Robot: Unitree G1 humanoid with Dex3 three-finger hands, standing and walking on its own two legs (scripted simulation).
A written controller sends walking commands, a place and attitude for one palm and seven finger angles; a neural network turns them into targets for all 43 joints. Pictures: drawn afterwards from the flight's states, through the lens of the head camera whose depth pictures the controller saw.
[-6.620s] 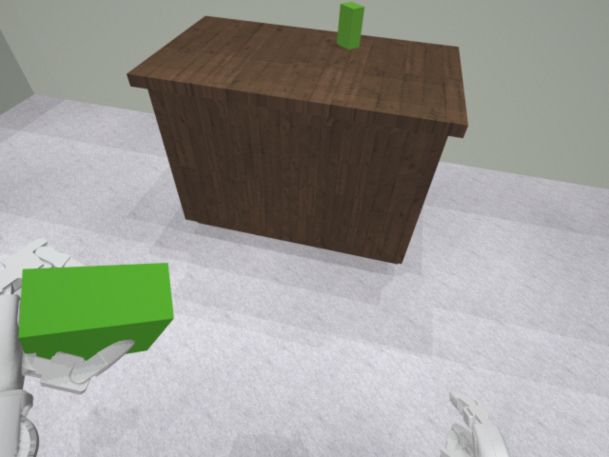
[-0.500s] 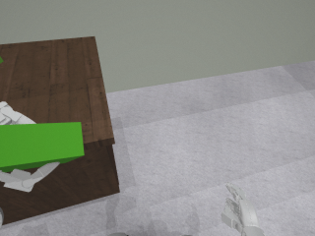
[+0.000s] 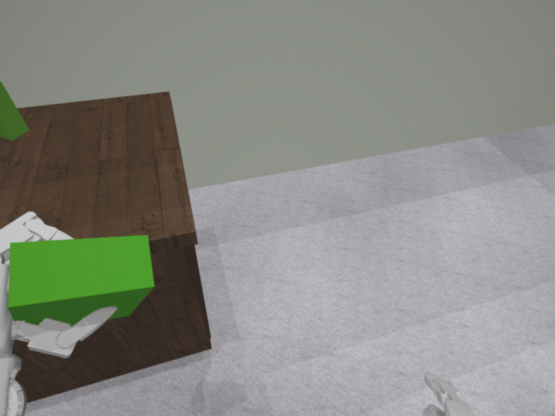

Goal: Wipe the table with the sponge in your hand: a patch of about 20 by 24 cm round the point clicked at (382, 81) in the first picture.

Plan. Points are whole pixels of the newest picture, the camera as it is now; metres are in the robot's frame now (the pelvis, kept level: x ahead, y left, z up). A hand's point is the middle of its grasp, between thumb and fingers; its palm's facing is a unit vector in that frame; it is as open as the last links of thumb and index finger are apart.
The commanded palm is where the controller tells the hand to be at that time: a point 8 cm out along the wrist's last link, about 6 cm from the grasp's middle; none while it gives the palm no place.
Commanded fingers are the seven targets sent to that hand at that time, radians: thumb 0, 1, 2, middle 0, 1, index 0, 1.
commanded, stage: come to a stop and stand still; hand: left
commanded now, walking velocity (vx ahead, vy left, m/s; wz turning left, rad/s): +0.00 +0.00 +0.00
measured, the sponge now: (100, 284) +0.22 +0.21 +0.15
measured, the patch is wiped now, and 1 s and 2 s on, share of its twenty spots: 0.00 0.00 0.00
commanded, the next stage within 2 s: look again from close up in 0.70 s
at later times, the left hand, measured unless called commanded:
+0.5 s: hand (44, 324) +0.17 +0.24 +0.17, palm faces +0.42 -0.82 -0.40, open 9.4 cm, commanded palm +0.12 +0.28 +0.18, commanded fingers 0.00 0.10 1.30 -1.20 -1.60 -1.20 -1.60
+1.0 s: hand (2, 280) +0.20 +0.29 +0.18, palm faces +0.44 -0.84 -0.33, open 9.4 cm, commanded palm +0.14 +0.31 +0.18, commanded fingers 0.00 0.10 1.30 -1.20 -1.60 -1.20 -1.60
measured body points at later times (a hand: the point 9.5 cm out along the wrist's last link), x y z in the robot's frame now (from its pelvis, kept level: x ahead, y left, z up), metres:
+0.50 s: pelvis -0.04 +0.00 +0.00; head -0.05 -0.01 +0.45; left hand +0.14 +0.28 +0.19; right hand +0.11 -0.23 -0.09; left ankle +0.02 +0.11 -0.74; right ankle +0.04 -0.08 -0.73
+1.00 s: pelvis -0.03 +0.03 +0.00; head -0.03 +0.05 +0.45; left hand +0.17 +0.33 +0.20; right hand +0.13 -0.20 -0.07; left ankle +0.02 +0.11 -0.74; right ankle +0.04 -0.08 -0.73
